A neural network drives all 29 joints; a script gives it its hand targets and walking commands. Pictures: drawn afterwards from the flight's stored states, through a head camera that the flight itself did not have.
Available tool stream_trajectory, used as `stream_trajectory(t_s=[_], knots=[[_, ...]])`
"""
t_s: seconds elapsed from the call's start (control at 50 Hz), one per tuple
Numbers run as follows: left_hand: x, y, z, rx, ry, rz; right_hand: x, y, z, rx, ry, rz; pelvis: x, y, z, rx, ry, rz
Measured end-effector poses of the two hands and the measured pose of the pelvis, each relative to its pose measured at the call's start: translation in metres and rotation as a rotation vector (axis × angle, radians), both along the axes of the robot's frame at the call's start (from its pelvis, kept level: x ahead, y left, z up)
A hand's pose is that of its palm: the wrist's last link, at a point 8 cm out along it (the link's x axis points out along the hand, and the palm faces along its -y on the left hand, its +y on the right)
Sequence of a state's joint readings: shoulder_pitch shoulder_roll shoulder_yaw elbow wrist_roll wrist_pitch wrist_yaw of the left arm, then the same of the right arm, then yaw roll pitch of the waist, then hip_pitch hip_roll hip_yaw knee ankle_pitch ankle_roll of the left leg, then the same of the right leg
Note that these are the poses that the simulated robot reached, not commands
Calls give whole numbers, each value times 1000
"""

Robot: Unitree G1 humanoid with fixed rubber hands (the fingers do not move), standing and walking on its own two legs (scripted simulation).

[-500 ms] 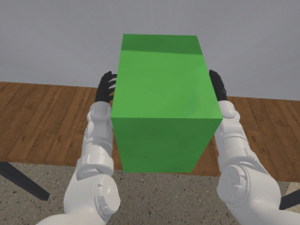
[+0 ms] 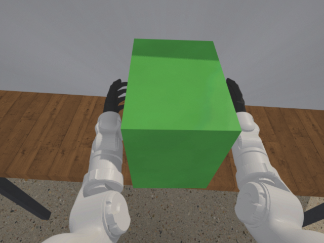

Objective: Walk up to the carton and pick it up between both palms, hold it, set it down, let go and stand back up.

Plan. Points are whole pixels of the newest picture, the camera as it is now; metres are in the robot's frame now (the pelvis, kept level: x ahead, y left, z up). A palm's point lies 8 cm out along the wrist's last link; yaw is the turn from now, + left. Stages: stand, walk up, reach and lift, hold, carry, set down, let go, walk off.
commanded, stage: reach and lift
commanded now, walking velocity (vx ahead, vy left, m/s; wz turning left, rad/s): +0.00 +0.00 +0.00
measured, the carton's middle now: (171, 117) +0.43 +0.03 +0.06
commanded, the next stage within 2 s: none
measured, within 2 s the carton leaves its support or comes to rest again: leaves its support in 0.50 s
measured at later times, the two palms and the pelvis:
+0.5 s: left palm (112, 114) +0.38 +0.18 +0.11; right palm (236, 114) +0.41 -0.13 +0.12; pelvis -0.01 -0.01 +0.00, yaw +1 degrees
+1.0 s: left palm (104, 103) +0.36 +0.18 +0.16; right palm (245, 108) +0.38 -0.12 +0.17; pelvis -0.03 +0.01 +0.00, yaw +0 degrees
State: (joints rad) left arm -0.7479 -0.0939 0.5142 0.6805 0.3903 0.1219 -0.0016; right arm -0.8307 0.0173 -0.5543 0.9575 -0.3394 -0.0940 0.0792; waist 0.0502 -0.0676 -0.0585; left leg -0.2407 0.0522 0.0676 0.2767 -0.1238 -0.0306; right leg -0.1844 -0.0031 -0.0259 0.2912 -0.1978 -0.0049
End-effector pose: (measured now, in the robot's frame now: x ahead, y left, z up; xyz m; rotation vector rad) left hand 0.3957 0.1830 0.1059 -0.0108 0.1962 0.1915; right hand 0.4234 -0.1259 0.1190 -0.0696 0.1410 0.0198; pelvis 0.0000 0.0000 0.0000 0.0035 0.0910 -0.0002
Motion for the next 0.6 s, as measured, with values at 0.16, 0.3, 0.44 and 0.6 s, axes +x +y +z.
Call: stream_trajectory(t_s=[0.16, 0.3, 0.44, 0.6], knots=[[1, 0, -1, 9, 11, -2, 1, 0, -1, 4, 8, -3, 0, 0, 0, -1, 12, -2], [-3, 0, -1, 23, 18, 9, -2, 1, -2, -2, 7, -2, 1, -2, -1, -3, 11, 0], [-12, -2, 1, 39, 14, 14, -11, 0, -1, -4, -2, -9, -3, -5, -1, -7, -1, 17], [-18, -5, 13, 49, 21, 0, -23, -3, 5, 10, 3, -33, -13, -3, -1, -7, -17, 20]])
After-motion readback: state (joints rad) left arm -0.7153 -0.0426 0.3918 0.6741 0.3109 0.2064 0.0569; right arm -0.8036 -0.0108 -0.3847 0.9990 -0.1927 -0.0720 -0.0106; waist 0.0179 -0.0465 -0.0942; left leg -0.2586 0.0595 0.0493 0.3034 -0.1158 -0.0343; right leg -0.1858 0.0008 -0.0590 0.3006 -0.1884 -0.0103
